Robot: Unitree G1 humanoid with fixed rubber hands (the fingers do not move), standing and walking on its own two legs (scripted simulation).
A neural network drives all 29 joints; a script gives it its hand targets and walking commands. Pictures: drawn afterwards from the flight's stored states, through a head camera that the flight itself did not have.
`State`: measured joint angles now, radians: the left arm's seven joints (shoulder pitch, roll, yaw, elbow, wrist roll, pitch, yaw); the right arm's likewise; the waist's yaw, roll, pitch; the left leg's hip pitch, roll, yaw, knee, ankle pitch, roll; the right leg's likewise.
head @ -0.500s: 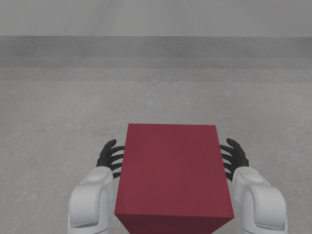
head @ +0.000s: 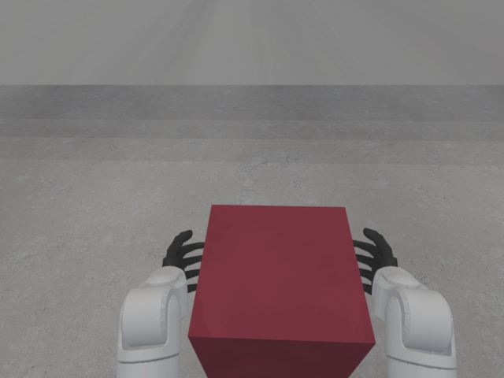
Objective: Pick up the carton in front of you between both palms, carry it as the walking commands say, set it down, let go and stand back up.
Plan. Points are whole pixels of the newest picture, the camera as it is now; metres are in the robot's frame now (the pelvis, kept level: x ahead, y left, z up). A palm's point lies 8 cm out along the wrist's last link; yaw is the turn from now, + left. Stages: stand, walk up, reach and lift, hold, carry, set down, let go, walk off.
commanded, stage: carry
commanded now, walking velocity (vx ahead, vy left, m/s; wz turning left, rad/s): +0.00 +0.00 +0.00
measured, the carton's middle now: (275, 301) +0.28 +0.00 +0.01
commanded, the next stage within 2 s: hold in 1.16 s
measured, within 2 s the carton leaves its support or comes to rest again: neither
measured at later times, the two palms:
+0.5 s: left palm (174, 289) +0.27 +0.16 +0.06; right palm (371, 290) +0.27 -0.14 +0.06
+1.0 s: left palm (180, 296) +0.27 +0.15 +0.04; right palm (371, 299) +0.27 -0.15 +0.04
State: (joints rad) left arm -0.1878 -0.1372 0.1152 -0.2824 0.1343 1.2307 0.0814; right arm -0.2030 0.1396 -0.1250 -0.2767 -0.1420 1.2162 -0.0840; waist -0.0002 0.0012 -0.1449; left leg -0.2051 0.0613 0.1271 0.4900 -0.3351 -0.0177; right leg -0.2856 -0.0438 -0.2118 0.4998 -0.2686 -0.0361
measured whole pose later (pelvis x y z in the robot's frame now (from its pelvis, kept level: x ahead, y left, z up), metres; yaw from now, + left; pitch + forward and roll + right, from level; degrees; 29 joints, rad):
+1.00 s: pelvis -0.03 +0.00 +0.00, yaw +0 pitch +2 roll +0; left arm -0.26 -0.15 0.20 0.22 0.26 0.70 0.03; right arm -0.27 0.15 -0.22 0.22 -0.27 0.68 -0.03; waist 0.00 0.00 -0.09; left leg -0.23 0.06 0.15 0.51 -0.30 0.00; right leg -0.31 -0.06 -0.20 0.51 -0.23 -0.04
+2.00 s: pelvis -0.08 +0.01 -0.01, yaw +3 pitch -2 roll +0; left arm -0.67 -0.17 0.60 0.66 0.53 0.50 -0.06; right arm -0.68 0.21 -0.60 0.61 -0.50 0.52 0.00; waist -0.01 0.02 0.11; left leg -0.31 -0.05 -0.10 0.65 -0.29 0.00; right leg -0.35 0.05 0.06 0.61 -0.22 -0.01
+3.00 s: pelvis -0.12 +0.02 -0.25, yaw +3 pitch +46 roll -1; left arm -1.13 0.12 0.32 0.83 0.18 0.25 0.01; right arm -0.97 0.11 -0.54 0.56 -0.19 0.25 -0.14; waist -0.04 0.01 -0.09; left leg -1.93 -0.14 -0.07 1.69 -0.55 -0.02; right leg -1.97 0.11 0.08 1.63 -0.46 0.07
